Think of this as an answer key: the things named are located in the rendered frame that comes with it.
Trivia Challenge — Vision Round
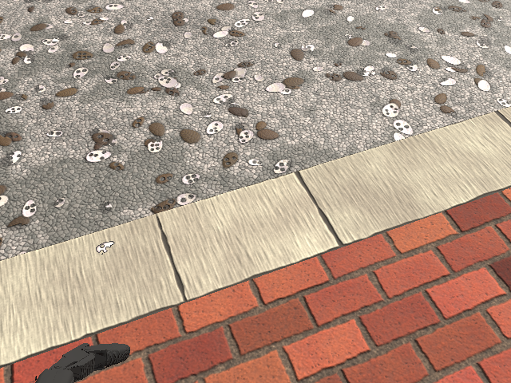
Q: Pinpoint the robot left hand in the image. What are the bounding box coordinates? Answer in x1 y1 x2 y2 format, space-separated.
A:
35 343 130 383

